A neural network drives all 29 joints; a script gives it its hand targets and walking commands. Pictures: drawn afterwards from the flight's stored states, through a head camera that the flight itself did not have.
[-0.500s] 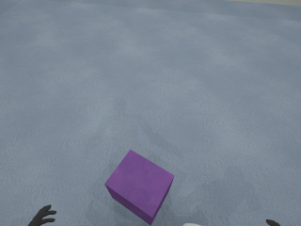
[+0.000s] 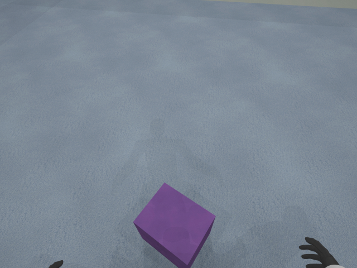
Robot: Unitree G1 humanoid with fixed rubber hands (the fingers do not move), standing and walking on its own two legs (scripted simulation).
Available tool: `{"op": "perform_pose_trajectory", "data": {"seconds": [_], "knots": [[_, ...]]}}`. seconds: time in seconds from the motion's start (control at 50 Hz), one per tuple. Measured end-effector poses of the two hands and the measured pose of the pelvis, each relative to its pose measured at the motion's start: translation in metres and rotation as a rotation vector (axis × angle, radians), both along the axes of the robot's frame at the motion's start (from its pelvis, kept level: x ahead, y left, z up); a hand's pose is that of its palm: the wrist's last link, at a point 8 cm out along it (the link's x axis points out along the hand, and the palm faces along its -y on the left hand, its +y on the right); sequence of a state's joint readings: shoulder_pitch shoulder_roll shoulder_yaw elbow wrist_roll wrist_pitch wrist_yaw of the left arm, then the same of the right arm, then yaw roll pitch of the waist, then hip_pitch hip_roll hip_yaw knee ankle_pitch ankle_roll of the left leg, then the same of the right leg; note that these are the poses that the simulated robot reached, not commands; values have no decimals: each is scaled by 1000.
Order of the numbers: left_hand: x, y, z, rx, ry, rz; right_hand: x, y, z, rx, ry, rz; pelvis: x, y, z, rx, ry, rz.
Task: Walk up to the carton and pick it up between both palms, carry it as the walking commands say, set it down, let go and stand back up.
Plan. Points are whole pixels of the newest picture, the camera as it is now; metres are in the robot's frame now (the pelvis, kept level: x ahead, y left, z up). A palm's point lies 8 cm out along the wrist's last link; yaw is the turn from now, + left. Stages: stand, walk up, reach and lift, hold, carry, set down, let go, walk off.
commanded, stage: walk up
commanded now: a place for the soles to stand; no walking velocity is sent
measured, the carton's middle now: (175, 228) +0.37 +0.05 -0.64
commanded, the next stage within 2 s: none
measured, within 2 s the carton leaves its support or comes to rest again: neither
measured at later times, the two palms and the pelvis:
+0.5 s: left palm out of the picture +0.04 +0.52 -0.08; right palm out of the picture +0.11 -0.24 -0.11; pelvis -0.02 +0.12 -0.04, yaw -6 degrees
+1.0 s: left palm out of the picture +0.17 +0.61 -0.06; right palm out of the picture +0.04 -0.08 -0.14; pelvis +0.00 +0.28 -0.04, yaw -17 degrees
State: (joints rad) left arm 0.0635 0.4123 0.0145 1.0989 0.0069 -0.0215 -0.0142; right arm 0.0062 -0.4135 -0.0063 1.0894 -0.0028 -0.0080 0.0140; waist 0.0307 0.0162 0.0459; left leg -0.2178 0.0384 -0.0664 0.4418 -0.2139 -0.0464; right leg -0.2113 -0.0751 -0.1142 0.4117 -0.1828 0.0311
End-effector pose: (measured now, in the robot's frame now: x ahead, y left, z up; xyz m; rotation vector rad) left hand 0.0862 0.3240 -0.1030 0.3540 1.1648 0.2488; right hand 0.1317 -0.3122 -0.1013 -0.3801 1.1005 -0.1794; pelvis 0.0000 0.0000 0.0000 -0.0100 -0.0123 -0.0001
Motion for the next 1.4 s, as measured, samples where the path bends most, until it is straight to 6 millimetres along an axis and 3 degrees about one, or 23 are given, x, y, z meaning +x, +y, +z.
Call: {"op": "perform_pose_trajectory", "data": {"seconds": [0.18,0.24,0.34,0.4,0.46,0.52,0.64,0.7,0.84,1.0,1.06,1.12,1.16,1.26,1.4], "knots": [[16,4,-2,-10,-17,-16,-35,-3,-2,-24,81,-31,2,5,0,6,-1,3],[7,15,1,52,-17,-40,-31,-7,1,-37,67,-24,-1,14,-2,1,19,-32],[-37,74,16,196,98,-54,-15,2,8,-48,-25,-24,-13,44,-10,4,14,-72],[-54,121,25,274,128,-55,-10,21,5,-47,-53,-9,-15,69,-19,-9,13,-81],[-55,167,26,323,139,-70,-9,51,0,-47,-72,-9,-16,100,-29,-14,19,-100],[-35,202,16,344,107,-83,-27,82,-8,-60,-71,-7,-16,130,-39,-12,10,-111],[22,198,18,262,39,-206,-89,128,-8,-14,-15,-158,-10,166,-22,-15,24,-159],[41,200,23,250,32,-268,-107,143,-9,-5,-3,-206,-3,181,-19,-8,27,-201],[66,231,28,300,-21,-345,-105,179,-28,6,-14,-248,3,213,-31,-17,4,-261],[83,286,42,306,-75,-404,-89,232,-36,11,-68,-250,3,279,-35,20,-4,-301],[96,310,31,279,-78,-443,-95,259,-37,-5,-62,-278,6,308,-41,30,4,-337],[115,338,8,238,-89,-466,-108,289,-37,-62,-57,-305,9,340,-54,33,-3,-376],[126,346,-8,196,-94,-457,-124,311,-32,-87,-43,-317,10,355,-55,19,-16,-394],[149,329,-26,60,-106,-491,-167,345,3,-137,-9,-403,12,373,-36,-22,-9,-412],[150,310,-31,-47,-22,-571,-210,342,53,-255,15,-459,7,384,-16,-36,11,-486]]}}
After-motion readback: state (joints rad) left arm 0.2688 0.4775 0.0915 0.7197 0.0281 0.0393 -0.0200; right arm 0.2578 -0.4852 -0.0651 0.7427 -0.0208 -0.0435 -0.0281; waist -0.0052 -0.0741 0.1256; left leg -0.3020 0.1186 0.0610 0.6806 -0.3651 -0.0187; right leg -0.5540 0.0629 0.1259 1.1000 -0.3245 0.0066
